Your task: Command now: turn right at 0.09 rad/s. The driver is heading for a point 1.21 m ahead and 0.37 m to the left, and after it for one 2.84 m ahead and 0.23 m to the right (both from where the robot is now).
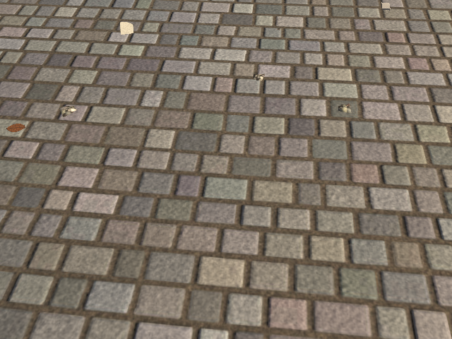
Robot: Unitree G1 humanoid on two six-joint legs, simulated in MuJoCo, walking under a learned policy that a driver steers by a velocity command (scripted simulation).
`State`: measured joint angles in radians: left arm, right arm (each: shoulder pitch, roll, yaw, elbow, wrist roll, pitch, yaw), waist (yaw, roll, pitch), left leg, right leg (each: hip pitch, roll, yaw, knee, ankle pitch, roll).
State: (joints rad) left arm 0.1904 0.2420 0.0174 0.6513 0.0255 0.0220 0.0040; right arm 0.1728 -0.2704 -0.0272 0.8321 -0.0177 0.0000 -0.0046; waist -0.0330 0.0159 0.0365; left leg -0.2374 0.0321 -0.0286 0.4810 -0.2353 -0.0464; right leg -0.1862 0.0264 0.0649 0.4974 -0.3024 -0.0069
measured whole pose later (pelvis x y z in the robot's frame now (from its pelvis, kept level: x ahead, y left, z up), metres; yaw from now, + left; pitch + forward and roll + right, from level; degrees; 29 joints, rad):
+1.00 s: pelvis +0.34 +0.07 -0.03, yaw +0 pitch +4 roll -2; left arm -0.06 0.23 0.01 0.55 -0.04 -0.11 -0.08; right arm 0.57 -0.22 0.02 0.97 0.00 -0.08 -0.01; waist -0.11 0.00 0.03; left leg 0.31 0.01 0.02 0.08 -0.44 0.04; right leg -0.72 -0.01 -0.08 0.55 0.07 -0.07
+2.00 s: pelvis +1.30 +0.23 -0.03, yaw +26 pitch +2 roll -1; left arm 0.03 0.28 0.02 0.58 -0.04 -0.14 -0.02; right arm 0.43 -0.29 -0.05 0.82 -0.02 -0.06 -0.01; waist -0.08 -0.01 0.02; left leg 0.18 -0.12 -0.19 0.43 -0.50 0.14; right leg -0.54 0.03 -0.04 0.47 0.03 -0.07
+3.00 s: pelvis +2.17 +0.32 -0.03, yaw -27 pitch -2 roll +1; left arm 0.28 0.32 0.06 0.66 -0.01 -0.05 -0.05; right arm 0.20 -0.27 -0.01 0.70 0.02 -0.14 0.00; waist 0.01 0.00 0.09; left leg -0.30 0.01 -0.09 1.37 -0.36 0.01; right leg -0.43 0.14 -0.04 0.70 -0.24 -0.17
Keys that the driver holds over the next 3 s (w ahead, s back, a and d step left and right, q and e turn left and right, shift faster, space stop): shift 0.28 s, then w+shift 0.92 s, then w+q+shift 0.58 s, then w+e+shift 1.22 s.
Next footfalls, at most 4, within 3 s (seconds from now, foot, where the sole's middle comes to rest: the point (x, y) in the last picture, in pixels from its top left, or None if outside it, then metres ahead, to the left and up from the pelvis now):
0.56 left None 0.12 0.16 -0.77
1.04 right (250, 300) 0.61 -0.04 -0.77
1.52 left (173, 188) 1.06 0.21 -0.77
2.00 right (172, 106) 1.53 0.24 -0.77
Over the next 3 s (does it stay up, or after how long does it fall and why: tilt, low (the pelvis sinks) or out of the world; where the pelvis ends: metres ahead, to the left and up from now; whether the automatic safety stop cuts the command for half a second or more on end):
stays up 2.17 0.32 -0.03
